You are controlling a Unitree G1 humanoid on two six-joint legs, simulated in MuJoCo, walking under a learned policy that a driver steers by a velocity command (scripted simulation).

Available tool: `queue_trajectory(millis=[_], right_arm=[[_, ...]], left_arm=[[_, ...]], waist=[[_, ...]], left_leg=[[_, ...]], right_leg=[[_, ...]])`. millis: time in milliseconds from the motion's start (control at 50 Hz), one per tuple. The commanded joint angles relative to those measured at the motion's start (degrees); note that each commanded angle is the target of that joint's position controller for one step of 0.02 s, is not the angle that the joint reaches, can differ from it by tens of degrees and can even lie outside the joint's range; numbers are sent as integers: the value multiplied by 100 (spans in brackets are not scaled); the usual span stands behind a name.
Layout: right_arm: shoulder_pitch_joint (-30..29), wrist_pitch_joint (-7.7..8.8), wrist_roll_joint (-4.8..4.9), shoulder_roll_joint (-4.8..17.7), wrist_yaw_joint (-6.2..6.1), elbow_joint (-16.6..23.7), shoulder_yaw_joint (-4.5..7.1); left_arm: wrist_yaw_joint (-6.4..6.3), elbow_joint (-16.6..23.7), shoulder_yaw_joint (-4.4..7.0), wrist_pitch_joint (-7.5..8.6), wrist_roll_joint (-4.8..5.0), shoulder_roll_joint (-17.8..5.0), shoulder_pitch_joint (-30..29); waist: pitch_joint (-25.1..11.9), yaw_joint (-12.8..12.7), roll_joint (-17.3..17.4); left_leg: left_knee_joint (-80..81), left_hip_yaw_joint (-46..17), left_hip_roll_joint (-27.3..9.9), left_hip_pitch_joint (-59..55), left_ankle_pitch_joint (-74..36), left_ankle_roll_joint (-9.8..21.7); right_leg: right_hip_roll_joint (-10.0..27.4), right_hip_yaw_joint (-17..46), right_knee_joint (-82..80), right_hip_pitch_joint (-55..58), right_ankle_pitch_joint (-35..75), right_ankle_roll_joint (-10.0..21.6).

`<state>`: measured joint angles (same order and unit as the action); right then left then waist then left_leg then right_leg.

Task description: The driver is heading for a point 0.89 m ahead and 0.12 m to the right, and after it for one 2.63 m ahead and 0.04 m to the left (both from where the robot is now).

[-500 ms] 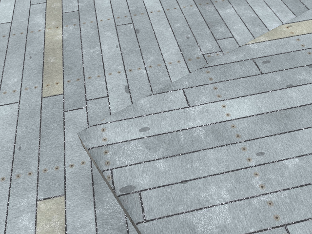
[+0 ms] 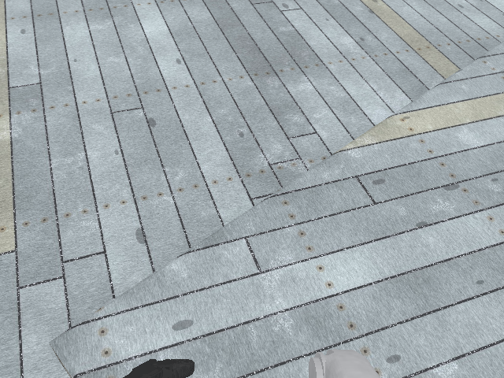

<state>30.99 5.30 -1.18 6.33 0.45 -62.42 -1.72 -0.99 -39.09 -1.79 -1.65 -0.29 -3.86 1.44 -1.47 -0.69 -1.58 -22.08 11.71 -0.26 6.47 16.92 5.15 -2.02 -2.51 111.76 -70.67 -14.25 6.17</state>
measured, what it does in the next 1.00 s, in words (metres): climbs, turning right: right foot 0.13 m higher, then left foot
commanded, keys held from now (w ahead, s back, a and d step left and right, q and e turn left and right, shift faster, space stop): w+e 0.34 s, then w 0.64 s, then w+q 0.02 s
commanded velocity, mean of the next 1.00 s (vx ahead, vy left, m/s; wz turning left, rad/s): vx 0.50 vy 0.00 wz -0.30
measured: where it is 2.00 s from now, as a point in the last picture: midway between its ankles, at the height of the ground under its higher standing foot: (322, 265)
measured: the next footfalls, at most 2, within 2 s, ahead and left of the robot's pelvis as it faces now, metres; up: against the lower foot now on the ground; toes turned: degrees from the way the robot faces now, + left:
right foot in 0.18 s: +0.21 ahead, -0.05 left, +0.13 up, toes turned -11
left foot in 0.64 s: +0.58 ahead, -0.01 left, +0.13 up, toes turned -17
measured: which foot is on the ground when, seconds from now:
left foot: down 0.00-0.20, up 0.22-0.62, down 0.64-1.00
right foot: up 0.00-0.16, down 0.18-0.62, up 0.64-1.00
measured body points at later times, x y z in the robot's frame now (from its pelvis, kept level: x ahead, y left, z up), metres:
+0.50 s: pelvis +0.29 -0.03 +0.12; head +0.32 -0.04 +0.57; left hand +0.39 +0.23 -0.01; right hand +0.43 -0.28 +0.03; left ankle +0.50 +0.08 -0.55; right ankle +0.17 -0.04 -0.62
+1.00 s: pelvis +0.57 -0.08 +0.13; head +0.58 -0.07 +0.58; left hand +0.82 +0.07 +0.03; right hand +0.48 -0.32 +0.01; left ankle +0.54 +0.01 -0.62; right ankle +0.65 -0.27 -0.56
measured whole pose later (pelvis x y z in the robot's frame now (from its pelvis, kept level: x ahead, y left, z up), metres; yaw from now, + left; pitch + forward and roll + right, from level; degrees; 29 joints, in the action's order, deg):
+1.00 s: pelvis +0.57 -0.08 +0.13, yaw -19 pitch +2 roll +1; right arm 26.5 4.9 -0.5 11.9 1.3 -47.4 1.9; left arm 1.6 -39.2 0.6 1.9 -1.6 -12.7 8.0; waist -1.2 3.3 -3.4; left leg -13.8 3.1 5.1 3.4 12.1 4.6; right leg 5.7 0.5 45.9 -37.3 -4.2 0.5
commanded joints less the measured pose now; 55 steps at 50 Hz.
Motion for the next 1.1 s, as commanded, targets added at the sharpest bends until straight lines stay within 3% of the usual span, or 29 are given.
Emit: queue_trajectory(millis=[20, 80, 120, 160, 180, 200, 220, 240, 260, 280, 300, 320, 340, 380, 400, 460, 520, 560, 600, 620, 640, 660, 680, 700, 740, 800, 860, 1020, 1100], right_arm=[[114, 187, 100, 1080, -236, 329, 194], [452, 47, 141, 1010, -447, 386, 236], [234, 3, 65, 1230, -551, 651, 317], [-75, -52, 39, 1529, -498, 983, 463], [-317, -18, 119, 1668, -373, 1283, 539], [-648, 89, 134, 1173, -157, 1865, 446], [-1636, 159, -117, 1322, 91, 2198, 593], [-1484, 149, -168, 966, 122, 2537, 492], [-1642, 148, -147, 868, 90, 2591, 425], [-1569, 90, -51, 674, -33, 2668, 367], [-1408, -13, -44, 573, -128, 2730, 304], [-1290, -154, -132, 407, -160, 2777, 219], [-1335, -267, -164, 563, -157, 2865, 224], [-1484, -302, -219, 915, -44, 2874, 293], [-1690, -268, -202, 1015, 11, 2900, 335], [-2350, -238, -101, 625, 105, 2962, 191], [-3002, -202, -31, 790, 151, 3039, 227], [-2788, -146, 9, 1018, 133, 2957, 329], [-1767, -98, 45, 1343, 50, 2632, 495], [-1004, -59, 16, 1428, -18, 2395, 553], [-212, -50, -103, 1750, -117, 2272, 644], [-348, -58, -304, 2225, -100, 2291, 757], [-646, -124, -49, 1835, -5, 2411, 732], [-1195, -121, -5, 1456, 2, 2480, 628], [-1229, -48, -33, 1140, 9, 2336, 528], [-972, 55, 27, 1127, 13, 2087, 501], [-770, 87, 35, 1296, 36, 1943, 537], [-218, 17, 72, 1392, 69, 1717, 552], [-271, -60, 10, 1590, -6, 1678, 593]], left_arm=[[-34, 396, 34, -60, -52, -324, -276], [57, 367, -46, -7, -26, -204, -560], [85, 405, -42, -49, 13, -314, -386], [105, 167, 125, -65, -38, -803, 808], [130, 182, 247, 65, -75, -1100, 1345], [61, 169, 495, 121, -48, -1865, 1520], [17, 19, 696, 33, 13, -2069, 1265], [13, -49, 693, 114, 29, -2061, 817], [58, -203, 599, 220, -17, -1668, 1045], [48, -456, 544, 324, -102, -1477, 1144], [65, -591, 457, 428, -179, -1218, 1116], [106, -657, 441, 506, -198, -1158, 1046], [149, -649, 504, 570, -149, -1421, 1029], [116, -555, 537, 636, -77, -1499, 1056], [84, -590, 530, 665, -42, -1507, 1359], [12, -717, 606, 681, 51, -1682, 2236], [10, -752, 653, 642, 4, -1826, 2548], [-12, -690, 649, 687, -44, -1925, 2452], [-35, -583, 683, 726, -140, -2067, 2142], [-30, -487, 685, 737, -123, -2069, 1903], [-6, -297, 587, 758, -111, -1733, 1903], [50, -195, 474, 717, 156, -1172, 2942], [12, -251, 530, 690, -81, -1665, 2716], [31, -100, 547, 693, -77, -1699, 2116], [105, 41, 501, 653, -123, -1631, 1611], [211, 12, 429, 454, -185, -1439, 1898], [237, 147, 390, 387, -207, -1370, 1486], [261, 512, 312, 454, -82, -1162, -96], [235, 617, 369, 535, -70, -1248, -129]], waist=[[519, -197, 666], [44, -60, 410], [-448, -259, 931], [-1176, -644, 1546], [-1495, -944, 1359], [-1684, -900, -383], [-1103, -926, -570], [-233, -186, -134], [346, -157, 485], [966, 227, 802], [1096, 551, 813], [937, 723, 634], [914, 798, 444], [634, 652, 315], [454, 469, 140], [-56, -149, -97], [-63, -473, -305], [-229, -327, -485], [-567, 276, -546], [-815, 735, -397], [-1332, 1021, 44], [-1918, 327, 1732], [-1886, 418, 988], [-892, 275, 520], [-227, 193, 97], [-26, -51, 460], [253, -36, 563], [535, 468, 530], [466, 377, 570]], left_leg=[[1480, -376, -1025, 645, -2930, -253], [1014, 62, -1220, -1065, -5627, -189], [223, 210, -1551, -1123, -9402, -174], [-1748, 183, -1893, -1545, -10565, -12], [-3273, 205, -1848, -655, -9595, 43], [-5684, 76, -951, 1681, -4797, -177], [-7720, -1094, 473, 3542, -629, -360], [-8209, -1786, 30, 4512, -496, -338], [-8496, -1644, 18, 4712, -318, -277], [-8242, -1533, -152, 4833, -138, -235], [-8143, -1408, -219, 4768, 73, -250], [-7850, -1446, -305, 4587, 104, -223], [-6970, -1331, -342, 4403, 242, -247], [-5025, -963, -393, 3446, -512, -375], [-4389, -868, -440, 3282, -833, -439], [-2647, -643, -253, 3201, -1472, -470], [-1412, -498, -31, 3241, -1666, -313], [-989, -565, 203, 2416, -1671, -109], [-676, -726, 398, 1345, -1228, 79], [-304, -852, 214, 320, -1577, 198], [-573, -1723, -728, -1027, -1324, 400], [-354, -4714, -2433, -2450, -1774, 1461], [296, -5461, -2192, -1939, -722, 1509], [524, -4538, -2008, -1082, -152, 1363], [769, -3393, -1505, -175, -814, 962], [1073, -2603, -1153, 371, -1689, 802], [1369, -2175, -984, 493, -1595, 775], [1296, -1794, -880, 14, -2141, 584], [727, -2103, -1096, -417, -2869, 547]], right_leg=[[181, -621, -1104, 799, -187, -69], [209, -996, -2897, 1337, -954, 276], [-309, -1488, -3876, 2756, -1997, 432], [-650, -1028, -4614, 3738, -2705, 827], [-484, 126, -5636, 5008, -2565, 1136], [867, 3451, -7668, 6285, -3747, 1881], [1265, 6728, -10000, 6243, -3430, 2212], [1636, 5973, -9827, 5943, -3182, 2044], [1548, 5350, -9544, 5180, -2881, 1855], [1285, 4175, -9249, 4512, -1776, 1431], [1006, 3246, -9018, 4077, -579, 1095], [707, 2531, -8933, 3885, -27, 830], [479, 2102, -9147, 3795, 55, 808], [61, 1367, -9452, 3783, 988, 772], [71, 1274, -9532, 4299, 2241, 738], [188, 1046, -9599, 6111, 3911, 434], [531, 1031, -9530, 7540, 4633, 370], [723, 1092, -9218, 7732, 5414, 255], [829, 1114, -8166, 7831, 6044, 131], [700, 984, -7206, 7362, 5508, 90], [391, 859, -5709, 6291, 3559, 91], [-672, 486, -3434, 4212, -1260, -260], [-471, 955, -2982, 3855, -1120, -179], [-208, 1036, -3074, 3578, -600, -210], [114, 909, -3621, 3594, -362, -217], [325, 660, -4166, 3826, -307, -358], [577, 418, -4807, 3391, 151, -487], [590, -2, -7281, 3580, 1327, -594], [371, 40, -7859, 4067, 810, -462]])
